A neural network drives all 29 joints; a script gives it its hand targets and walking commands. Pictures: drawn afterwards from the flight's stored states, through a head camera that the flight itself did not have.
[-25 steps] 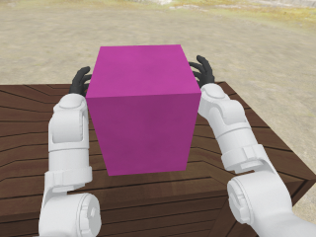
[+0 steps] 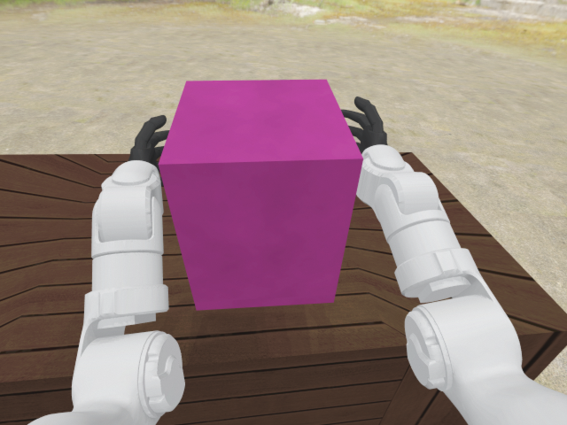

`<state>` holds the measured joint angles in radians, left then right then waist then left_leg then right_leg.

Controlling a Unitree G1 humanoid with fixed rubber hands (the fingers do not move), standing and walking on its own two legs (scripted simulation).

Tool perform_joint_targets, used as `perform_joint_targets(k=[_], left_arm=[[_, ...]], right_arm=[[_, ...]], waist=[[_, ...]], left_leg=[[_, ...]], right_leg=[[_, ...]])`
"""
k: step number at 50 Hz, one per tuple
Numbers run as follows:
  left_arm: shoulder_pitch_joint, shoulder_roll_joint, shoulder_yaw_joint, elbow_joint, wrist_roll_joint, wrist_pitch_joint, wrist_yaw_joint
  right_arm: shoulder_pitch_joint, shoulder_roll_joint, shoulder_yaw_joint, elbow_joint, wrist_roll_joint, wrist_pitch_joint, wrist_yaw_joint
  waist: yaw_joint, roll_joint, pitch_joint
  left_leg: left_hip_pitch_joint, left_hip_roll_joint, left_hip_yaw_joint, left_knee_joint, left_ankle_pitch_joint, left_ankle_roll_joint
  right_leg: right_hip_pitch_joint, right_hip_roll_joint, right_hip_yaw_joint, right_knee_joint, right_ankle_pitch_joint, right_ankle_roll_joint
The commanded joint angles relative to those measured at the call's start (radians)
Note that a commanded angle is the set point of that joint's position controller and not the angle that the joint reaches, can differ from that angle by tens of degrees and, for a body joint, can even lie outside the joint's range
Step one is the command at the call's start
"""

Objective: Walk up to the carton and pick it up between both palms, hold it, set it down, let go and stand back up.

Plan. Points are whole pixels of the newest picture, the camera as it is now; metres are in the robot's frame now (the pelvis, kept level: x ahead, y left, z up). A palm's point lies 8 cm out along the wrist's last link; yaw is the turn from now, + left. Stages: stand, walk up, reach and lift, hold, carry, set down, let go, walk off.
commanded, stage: hold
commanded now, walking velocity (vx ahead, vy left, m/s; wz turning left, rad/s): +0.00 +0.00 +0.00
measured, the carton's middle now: (261, 194) +0.39 +0.01 +0.20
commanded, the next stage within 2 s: none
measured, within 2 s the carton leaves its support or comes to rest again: neither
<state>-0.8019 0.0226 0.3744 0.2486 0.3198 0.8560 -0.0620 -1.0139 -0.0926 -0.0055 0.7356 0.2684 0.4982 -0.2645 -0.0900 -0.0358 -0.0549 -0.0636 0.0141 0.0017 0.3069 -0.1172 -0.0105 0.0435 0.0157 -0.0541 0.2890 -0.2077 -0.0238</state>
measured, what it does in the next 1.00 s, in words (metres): stands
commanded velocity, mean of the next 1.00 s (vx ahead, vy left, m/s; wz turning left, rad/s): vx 0.00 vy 0.00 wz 0.00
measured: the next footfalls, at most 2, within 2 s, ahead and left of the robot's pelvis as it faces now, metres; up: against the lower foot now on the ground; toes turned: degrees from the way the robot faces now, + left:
none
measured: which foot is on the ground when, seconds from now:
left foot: down 0.00-1.00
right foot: down 0.00-1.00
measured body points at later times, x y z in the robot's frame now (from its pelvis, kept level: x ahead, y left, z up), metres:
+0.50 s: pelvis -0.01 +0.00 +0.00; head -0.08 +0.02 +0.44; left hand +0.37 +0.15 +0.25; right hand +0.38 -0.14 +0.27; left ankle +0.04 +0.13 -0.75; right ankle -0.02 -0.10 -0.75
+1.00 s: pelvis +0.00 +0.01 +0.00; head -0.07 +0.02 +0.44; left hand +0.38 +0.16 +0.24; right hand +0.38 -0.14 +0.27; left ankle +0.04 +0.13 -0.75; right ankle -0.02 -0.10 -0.75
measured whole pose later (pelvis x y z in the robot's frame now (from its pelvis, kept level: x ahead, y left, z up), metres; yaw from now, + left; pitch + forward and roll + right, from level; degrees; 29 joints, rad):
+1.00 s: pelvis +0.00 +0.01 +0.00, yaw +0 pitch -8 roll -1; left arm -0.72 0.01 0.34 0.13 0.31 0.88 -0.07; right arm -0.95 -0.11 0.06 0.62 0.35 0.53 -0.30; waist -0.12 -0.03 -0.03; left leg -0.05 0.01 0.00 0.33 -0.14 0.00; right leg 0.08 0.02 -0.04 0.27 -0.20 -0.02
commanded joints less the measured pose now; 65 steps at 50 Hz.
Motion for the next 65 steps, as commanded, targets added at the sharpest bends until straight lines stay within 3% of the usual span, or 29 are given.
perform_joint_targets(k=[1,4,7,8,9,10,16,17,20,27,32,33,35,38,39,43,45,52,53,54,55,57,59,61,65], left_arm=[[-0.734,-0.511,-0.443,-0.142,-0.164,-0.077,-0.142],[-0.705,-0.506,-0.468,-0.219,-0.171,-0.073,-0.139],[-0.686,-0.513,-0.5,-0.281,-0.177,-0.063,-0.131],[-0.666,-0.503,-0.487,-0.275,-0.163,-0.054,-0.128],[-0.659,-0.512,-0.502,-0.317,-0.171,-0.053,-0.125],[-0.657,-0.51,-0.51,-0.326,-0.174,-0.046,-0.12],[-0.677,-0.528,-0.523,-0.316,-0.171,-0.036,-0.104],[-0.705,-0.526,-0.518,-0.305,-0.169,-0.037,-0.103],[-0.718,-0.53,-0.507,-0.272,-0.171,-0.047,-0.103],[-0.753,-0.513,-0.436,-0.116,-0.152,-0.069,-0.117],[-0.772,-0.519,-0.433,-0.116,-0.168,-0.095,-0.119],[-0.763,-0.52,-0.428,-0.098,-0.162,-0.092,-0.124],[-0.743,-0.513,-0.426,-0.098,-0.157,-0.088,-0.133],[-0.732,-0.505,-0.437,-0.14,-0.164,-0.085,-0.138],[-0.713,-0.513,-0.459,-0.189,-0.177,-0.086,-0.134],[-0.678,-0.505,-0.467,-0.23,-0.165,-0.063,-0.132],[-0.667,-0.507,-0.478,-0.258,-0.168,-0.055,-0.129],[-0.718,-0.539,-0.539,-0.331,-0.184,-0.053,-0.101],[-0.715,-0.526,-0.514,-0.271,-0.175,-0.046,-0.101],[-0.721,-0.544,-0.528,-0.302,-0.178,-0.052,-0.099],[-0.731,-0.529,-0.512,-0.263,-0.172,-0.05,-0.099],[-0.724,-0.532,-0.483,-0.205,-0.162,-0.051,-0.105],[-0.732,-0.512,-0.448,-0.155,-0.146,-0.054,-0.11],[-0.778,-0.528,-0.469,-0.182,-0.173,-0.075,-0.11],[-0.78,-0.532,-0.444,-0.077,-0.165,-0.087,-0.112]], right_arm=[[-0.614,0.606,0.274,-0.284,0.149,-0.007,0.082],[-0.595,0.6,0.313,-0.35,0.192,-0.006,0.063],[-0.591,0.586,0.328,-0.415,0.208,0.003,0.056],[-0.564,0.572,0.321,-0.393,0.204,0.011,0.057],[-0.569,0.591,0.344,-0.449,0.216,0.006,0.059],[-0.559,0.568,0.339,-0.436,0.22,0.013,0.062],[-0.583,0.583,0.324,-0.431,0.187,0.015,0.093],[-0.596,0.58,0.318,-0.406,0.182,0.018,0.099],[-0.61,0.602,0.303,-0.38,0.154,0.01,0.109],[-0.654,0.633,0.254,-0.27,0.108,0.0,0.124],[-0.664,0.655,0.275,-0.278,0.126,-0.013,0.106],[-0.655,0.633,0.263,-0.252,0.127,-0.01,0.1],[-0.646,0.636,0.267,-0.282,0.134,-0.008,0.09],[-0.615,0.62,0.29,-0.29,0.157,0.002,0.076],[-0.615,0.623,0.309,-0.344,0.179,-0.004,0.072],[-0.578,0.582,0.322,-0.359,0.203,0.013,0.059],[-0.576,0.583,0.333,-0.403,0.214,0.014,0.058],[-0.595,0.589,0.322,-0.428,0.192,0.012,0.089],[-0.607,0.575,0.312,-0.398,0.184,0.018,0.093],[-0.606,0.595,0.316,-0.401,0.18,0.012,0.099],[-0.594,0.584,0.294,-0.359,0.165,0.018,0.105],[-0.617,0.601,0.288,-0.335,0.144,0.013,0.117],[-0.618,0.597,0.271,-0.286,0.132,0.015,0.121],[-0.66,0.627,0.274,-0.313,0.134,-0.001,0.126],[-0.681,0.62,0.241,-0.247,0.112,-0.01,0.126]], waist=[[-0.038,0.06,-0.334],[-0.043,0.079,-0.372],[-0.047,0.078,-0.368],[-0.043,0.086,-0.339],[-0.03,0.077,-0.379],[-0.038,0.098,-0.369],[-0.016,0.077,-0.352],[-0.022,0.095,-0.34],[-0.007,0.062,-0.334],[0.009,0.023,-0.28],[0.003,0.02,-0.335],[-0.013,0.044,-0.325],[-0.019,0.031,-0.312],[-0.028,0.048,-0.328],[-0.024,0.054,-0.38],[-0.042,0.079,-0.337],[-0.034,0.077,-0.346],[-0.026,0.095,-0.369],[-0.022,0.1,-0.328],[-0.026,0.095,-0.356],[-0.021,0.085,-0.317],[0.003,0.06,-0.298],[0.006,0.054,-0.267],[0.007,0.048,-0.33],[-0.002,0.045,-0.298]], left_leg=[[0.199,-0.061,0.023,0.027,0.21,-0.009],[0.244,-0.06,0.012,0.065,0.34,-0.029],[0.245,-0.057,0.004,0.067,0.362,-0.036],[0.243,-0.052,0.002,0.064,0.363,-0.038],[0.25,-0.052,0.0,0.07,0.381,-0.039],[0.251,-0.05,-0.002,0.067,0.377,-0.044],[0.201,-0.036,0.002,0.027,0.241,-0.033],[0.192,-0.037,0.007,0.018,0.207,-0.034],[0.174,-0.037,0.009,0.002,0.132,-0.015],[0.112,-0.043,0.028,-0.043,-0.026,0.02],[0.162,-0.056,0.025,0.001,0.112,0.013],[0.174,-0.057,0.024,0.007,0.124,0.007],[0.169,-0.056,0.021,0.013,0.143,0.008],[0.193,-0.059,0.025,0.028,0.216,-0.009],[0.218,-0.056,0.019,0.045,0.279,-0.017],[0.244,-0.055,0.012,0.058,0.337,-0.035],[0.241,-0.048,0.005,0.06,0.351,-0.038],[0.226,-0.033,-0.005,0.041,0.274,-0.043],[0.204,-0.036,0.003,0.031,0.225,-0.039],[0.204,-0.032,0.003,0.024,0.208,-0.038],[0.183,-0.033,0.005,0.007,0.15,-0.028],[0.145,-0.032,0.011,-0.015,0.075,-0.011],[0.139,-0.038,0.019,-0.023,0.044,-0.001],[0.139,-0.038,0.021,-0.018,0.033,0.003],[0.123,-0.042,0.025,-0.028,0.005,0.009]], right_leg=[[-0.021,0.03,0.013,-0.04,0.257,0.104],[0.014,0.038,0.008,-0.021,0.384,0.107],[0.02,0.048,0.003,-0.021,0.394,0.105],[0.011,0.048,0.002,-0.024,0.382,0.1],[0.031,0.054,0.002,-0.017,0.4,0.099],[0.011,0.054,0.007,-0.018,0.376,0.093],[-0.019,0.056,-0.001,-0.033,0.208,0.077],[-0.03,0.054,-0.005,-0.035,0.172,0.075],[-0.05,0.049,0.007,-0.042,0.115,0.077],[-0.072,0.034,0.014,-0.06,-0.003,0.084],[-0.047,0.034,0.016,-0.048,0.147,0.101],[-0.055,0.033,0.018,-0.05,0.152,0.098],[-0.035,0.029,0.016,-0.051,0.188,0.106],[-0.012,0.036,0.012,-0.037,0.259,0.106],[0.004,0.039,0.016,-0.027,0.333,0.108],[0.005,0.043,0.013,-0.028,0.376,0.107],[0.012,0.046,0.007,-0.023,0.377,0.107],[-0.032,0.057,-0.001,-0.033,0.225,0.077],[-0.046,0.049,0.004,-0.042,0.181,0.077],[-0.037,0.052,0.001,-0.036,0.17,0.073],[-0.058,0.047,0.005,-0.046,0.12,0.074],[-0.064,0.043,0.006,-0.053,0.066,0.075],[-0.074,0.036,0.014,-0.062,0.044,0.078],[-0.076,0.039,0.01,-0.048,0.039,0.079],[-0.086,0.036,0.014,-0.063,0.012,0.083]])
